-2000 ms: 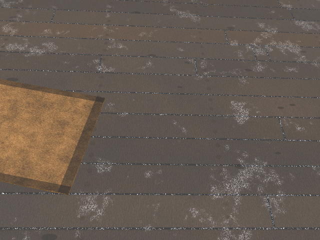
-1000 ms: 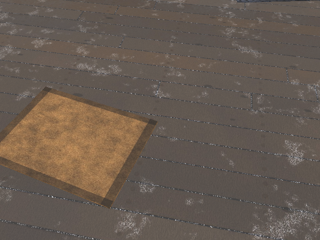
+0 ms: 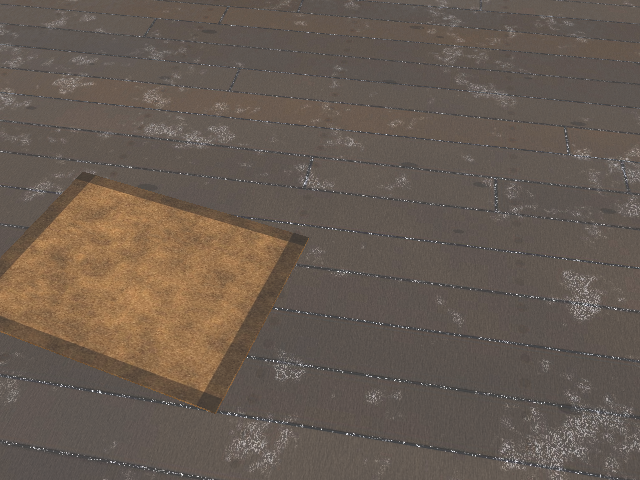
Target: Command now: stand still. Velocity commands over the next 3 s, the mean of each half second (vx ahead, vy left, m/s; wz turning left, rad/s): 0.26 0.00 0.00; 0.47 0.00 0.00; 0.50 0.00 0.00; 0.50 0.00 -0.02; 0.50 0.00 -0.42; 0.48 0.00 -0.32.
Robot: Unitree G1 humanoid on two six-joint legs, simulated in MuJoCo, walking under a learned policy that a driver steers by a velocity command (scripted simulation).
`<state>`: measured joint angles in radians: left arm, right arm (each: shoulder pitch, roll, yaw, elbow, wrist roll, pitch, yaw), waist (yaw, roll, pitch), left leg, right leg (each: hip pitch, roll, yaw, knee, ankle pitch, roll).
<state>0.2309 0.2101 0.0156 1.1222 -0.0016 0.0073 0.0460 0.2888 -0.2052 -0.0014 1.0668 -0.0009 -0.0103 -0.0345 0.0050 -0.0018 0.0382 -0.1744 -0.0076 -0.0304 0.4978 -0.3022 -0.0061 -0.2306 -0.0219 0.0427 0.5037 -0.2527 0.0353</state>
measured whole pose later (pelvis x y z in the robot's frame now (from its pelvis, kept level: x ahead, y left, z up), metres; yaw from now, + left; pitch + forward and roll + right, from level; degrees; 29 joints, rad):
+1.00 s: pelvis +0.39 +0.04 +0.01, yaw +0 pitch +1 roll +2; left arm 0.16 0.27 0.07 0.89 -0.01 -0.09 0.02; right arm 0.35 -0.23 -0.05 1.01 0.00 -0.10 0.02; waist -0.05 -0.04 0.00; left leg -0.11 -0.08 0.07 0.25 -0.15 0.08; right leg -0.68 -0.15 0.04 0.97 -0.11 -0.02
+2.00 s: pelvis +0.97 +0.04 +0.00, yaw -1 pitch +1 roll +0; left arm 0.25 0.27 0.07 0.94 -0.03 -0.08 0.01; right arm 0.22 -0.24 -0.06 0.94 -0.01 -0.10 0.03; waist -0.01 -0.04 0.03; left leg -0.26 -0.04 0.08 0.39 -0.14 0.07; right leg -0.52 -0.09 0.03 1.14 -0.32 -0.05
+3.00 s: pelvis +1.54 -0.07 +0.00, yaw -24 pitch +2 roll +0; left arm 0.30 0.28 0.06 0.80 0.00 -0.06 0.01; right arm 0.17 -0.26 -0.06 0.81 0.00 -0.11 0.03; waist 0.00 -0.03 0.02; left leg -0.37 -0.04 0.02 0.49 -0.14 0.05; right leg -0.38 0.03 0.07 1.17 -0.44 -0.02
